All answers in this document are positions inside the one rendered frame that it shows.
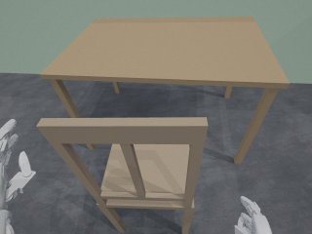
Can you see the robot right hand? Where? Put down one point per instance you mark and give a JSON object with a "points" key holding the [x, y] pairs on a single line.
{"points": [[258, 224]]}

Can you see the table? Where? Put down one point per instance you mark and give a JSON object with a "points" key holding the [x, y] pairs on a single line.
{"points": [[204, 51]]}

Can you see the left robot forearm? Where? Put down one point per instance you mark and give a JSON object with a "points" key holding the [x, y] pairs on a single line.
{"points": [[6, 218]]}

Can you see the robot left hand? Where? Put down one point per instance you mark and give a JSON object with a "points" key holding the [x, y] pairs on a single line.
{"points": [[22, 180]]}

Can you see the chair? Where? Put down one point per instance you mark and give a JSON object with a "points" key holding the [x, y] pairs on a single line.
{"points": [[150, 164]]}

